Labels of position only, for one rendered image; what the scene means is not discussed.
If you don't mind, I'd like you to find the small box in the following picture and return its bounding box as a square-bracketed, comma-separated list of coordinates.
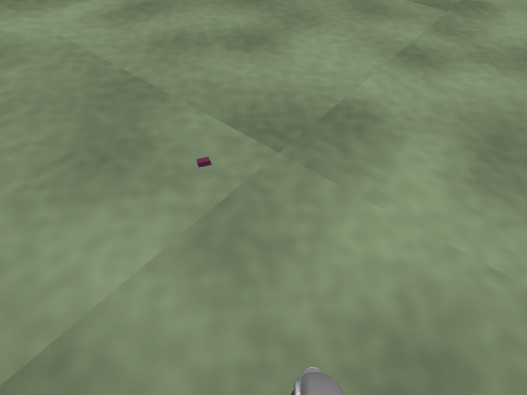
[197, 157, 211, 167]

